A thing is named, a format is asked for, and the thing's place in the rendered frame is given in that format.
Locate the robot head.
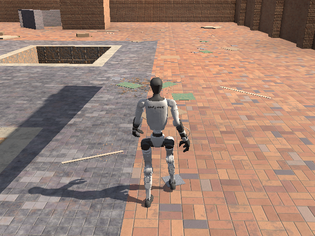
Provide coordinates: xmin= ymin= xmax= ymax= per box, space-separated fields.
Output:
xmin=148 ymin=78 xmax=164 ymax=101

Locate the robot right upper arm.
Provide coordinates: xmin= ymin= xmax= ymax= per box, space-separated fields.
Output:
xmin=167 ymin=99 xmax=180 ymax=127

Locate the robot left upper arm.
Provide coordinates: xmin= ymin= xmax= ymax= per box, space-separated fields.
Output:
xmin=134 ymin=99 xmax=147 ymax=125

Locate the right robot forearm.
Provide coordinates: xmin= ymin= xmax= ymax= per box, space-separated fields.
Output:
xmin=176 ymin=119 xmax=188 ymax=142

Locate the left robot hand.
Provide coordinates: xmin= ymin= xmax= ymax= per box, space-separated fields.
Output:
xmin=132 ymin=129 xmax=144 ymax=137

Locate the left robot forearm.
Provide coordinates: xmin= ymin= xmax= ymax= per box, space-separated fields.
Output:
xmin=132 ymin=118 xmax=139 ymax=132

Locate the right robot shin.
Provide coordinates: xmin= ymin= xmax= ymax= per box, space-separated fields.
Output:
xmin=168 ymin=155 xmax=175 ymax=184

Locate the right robot hand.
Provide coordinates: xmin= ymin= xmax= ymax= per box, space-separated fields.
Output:
xmin=179 ymin=139 xmax=190 ymax=152

